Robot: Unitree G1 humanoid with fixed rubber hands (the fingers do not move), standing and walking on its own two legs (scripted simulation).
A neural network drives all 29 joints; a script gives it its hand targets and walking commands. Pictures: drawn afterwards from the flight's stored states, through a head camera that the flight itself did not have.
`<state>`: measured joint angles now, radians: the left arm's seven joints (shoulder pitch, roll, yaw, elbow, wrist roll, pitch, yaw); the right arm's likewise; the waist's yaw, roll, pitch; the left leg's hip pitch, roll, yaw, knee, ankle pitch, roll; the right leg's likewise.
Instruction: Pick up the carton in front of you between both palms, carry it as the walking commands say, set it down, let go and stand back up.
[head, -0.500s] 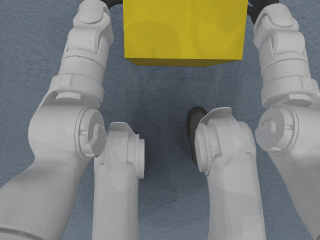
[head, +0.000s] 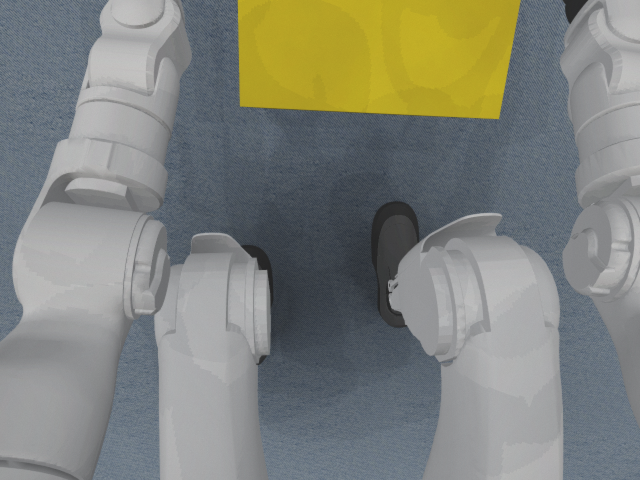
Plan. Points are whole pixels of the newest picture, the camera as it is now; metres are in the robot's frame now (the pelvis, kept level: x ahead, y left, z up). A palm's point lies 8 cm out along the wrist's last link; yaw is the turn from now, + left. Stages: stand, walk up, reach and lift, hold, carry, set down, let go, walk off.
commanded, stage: set down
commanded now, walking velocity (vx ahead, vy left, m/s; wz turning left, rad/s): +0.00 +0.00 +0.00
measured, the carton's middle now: (360, 10) +0.51 -0.08 -0.24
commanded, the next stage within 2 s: let go in 1.04 s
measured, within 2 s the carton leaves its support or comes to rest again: neither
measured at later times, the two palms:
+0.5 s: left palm out of the picture +0.57 +0.09 -0.01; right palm out of the picture +0.51 -0.28 -0.01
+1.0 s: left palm out of the picture +0.56 +0.10 +0.14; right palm out of the picture +0.50 -0.30 +0.14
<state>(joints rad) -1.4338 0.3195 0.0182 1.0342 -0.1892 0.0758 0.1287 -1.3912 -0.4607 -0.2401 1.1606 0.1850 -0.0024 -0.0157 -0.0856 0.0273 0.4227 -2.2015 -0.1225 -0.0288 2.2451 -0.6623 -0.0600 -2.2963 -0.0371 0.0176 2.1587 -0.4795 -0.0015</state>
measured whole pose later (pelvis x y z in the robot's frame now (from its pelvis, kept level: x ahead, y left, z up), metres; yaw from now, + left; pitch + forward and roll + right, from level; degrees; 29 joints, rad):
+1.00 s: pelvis +0.04 -0.01 +0.23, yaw -1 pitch +46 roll +3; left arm -1.08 0.21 0.25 0.81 0.01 0.18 0.08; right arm -1.03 -0.29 -0.35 0.81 0.01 0.15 0.04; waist -0.08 0.04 -0.09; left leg -1.69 -0.07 -0.05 1.35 -0.47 -0.04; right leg -1.78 0.02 0.05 1.31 -0.34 0.00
